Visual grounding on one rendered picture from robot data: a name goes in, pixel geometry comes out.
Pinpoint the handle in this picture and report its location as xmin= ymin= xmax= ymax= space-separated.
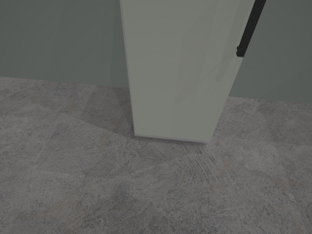
xmin=236 ymin=0 xmax=266 ymax=58

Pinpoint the fridge door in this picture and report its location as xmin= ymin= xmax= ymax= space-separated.
xmin=121 ymin=0 xmax=255 ymax=141

